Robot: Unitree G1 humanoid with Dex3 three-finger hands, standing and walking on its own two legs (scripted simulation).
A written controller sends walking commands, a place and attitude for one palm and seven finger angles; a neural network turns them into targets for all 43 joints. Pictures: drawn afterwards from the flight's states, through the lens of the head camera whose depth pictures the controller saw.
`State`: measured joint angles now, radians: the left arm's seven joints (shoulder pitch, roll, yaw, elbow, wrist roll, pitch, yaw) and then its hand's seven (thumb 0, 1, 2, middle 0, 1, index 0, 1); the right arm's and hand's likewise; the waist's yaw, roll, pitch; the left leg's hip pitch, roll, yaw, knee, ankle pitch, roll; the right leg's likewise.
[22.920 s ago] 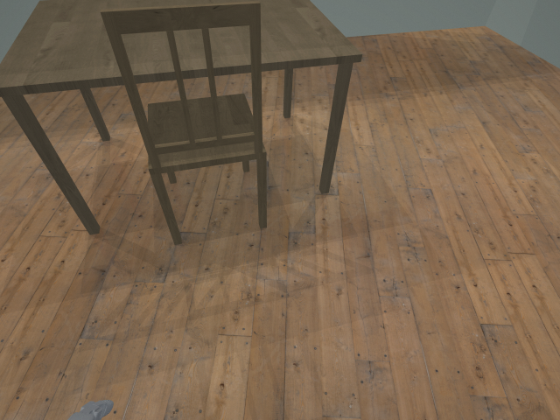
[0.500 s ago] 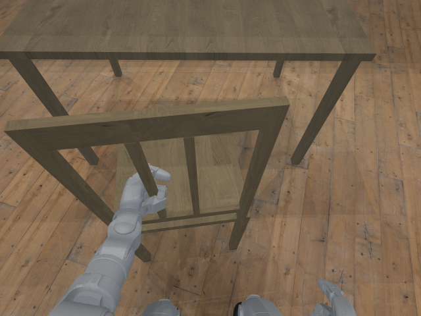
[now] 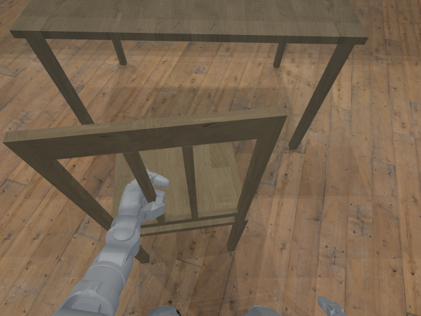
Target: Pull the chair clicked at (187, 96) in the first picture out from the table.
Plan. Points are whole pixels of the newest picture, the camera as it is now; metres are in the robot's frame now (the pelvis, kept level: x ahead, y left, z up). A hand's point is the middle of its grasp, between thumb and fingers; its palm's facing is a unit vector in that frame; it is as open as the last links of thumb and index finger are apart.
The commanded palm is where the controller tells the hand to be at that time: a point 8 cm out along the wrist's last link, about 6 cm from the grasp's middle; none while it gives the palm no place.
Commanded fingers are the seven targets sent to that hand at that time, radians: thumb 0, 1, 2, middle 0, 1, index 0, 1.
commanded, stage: step backward, pulling the chair out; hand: left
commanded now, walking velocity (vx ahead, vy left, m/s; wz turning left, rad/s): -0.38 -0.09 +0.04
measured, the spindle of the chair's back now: (149, 193) +0.35 +0.16 -0.06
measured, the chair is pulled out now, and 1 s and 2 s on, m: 0.45 0.69 0.69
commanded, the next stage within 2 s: stop walking, hand still on the chair in 0.44 s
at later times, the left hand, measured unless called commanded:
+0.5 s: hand (160, 269) +0.20 +0.11 -0.06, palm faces +0.01 -0.99 -0.16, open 4.9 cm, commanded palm +0.19 +0.16 -0.06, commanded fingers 0.00 0.90 0.90 -0.50 -1.45 -0.50 -1.45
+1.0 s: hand out of the picture +0.08 +0.10 -0.06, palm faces +0.02 -0.99 -0.15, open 5.1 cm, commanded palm +0.06 +0.16 -0.05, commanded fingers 0.00 0.90 0.90 -0.50 -1.45 -0.50 -1.45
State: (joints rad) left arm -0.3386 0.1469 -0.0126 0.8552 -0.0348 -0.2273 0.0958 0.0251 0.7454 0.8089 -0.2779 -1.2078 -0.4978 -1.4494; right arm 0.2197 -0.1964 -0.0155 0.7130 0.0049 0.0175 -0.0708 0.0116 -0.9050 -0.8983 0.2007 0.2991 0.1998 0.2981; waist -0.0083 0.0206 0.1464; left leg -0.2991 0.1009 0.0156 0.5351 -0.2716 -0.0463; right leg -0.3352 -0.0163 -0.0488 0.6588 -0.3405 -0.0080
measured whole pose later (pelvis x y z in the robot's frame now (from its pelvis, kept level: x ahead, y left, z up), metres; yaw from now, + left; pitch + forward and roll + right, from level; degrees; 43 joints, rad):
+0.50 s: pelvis -0.14 -0.02 +0.00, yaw +0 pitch +2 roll -2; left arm -0.34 0.17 -0.01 0.81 -0.04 -0.20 0.10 0.02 0.75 0.80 -0.26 -1.22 -0.50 -1.45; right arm 0.19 -0.24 -0.03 0.68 0.01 0.02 -0.08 0.01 -0.91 -0.90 0.20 0.30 0.20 0.30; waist -0.02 0.01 0.15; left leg -0.37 0.09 -0.02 0.57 -0.22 -0.05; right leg -0.37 -0.01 -0.05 0.70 -0.40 0.00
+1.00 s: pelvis -0.20 -0.02 +0.00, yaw -2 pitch -2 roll +0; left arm -0.13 0.13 -0.01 0.81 -0.03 -0.16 0.10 0.03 0.72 0.81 -0.26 -1.18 -0.50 -1.45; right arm 0.25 -0.24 0.01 0.71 0.03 0.01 -0.12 0.01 -0.90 -0.90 0.20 0.30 0.20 0.30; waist -0.03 0.01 0.04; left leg -0.24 0.03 0.01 0.51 -0.23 -0.01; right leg -0.24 -0.04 -0.02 0.49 -0.24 0.02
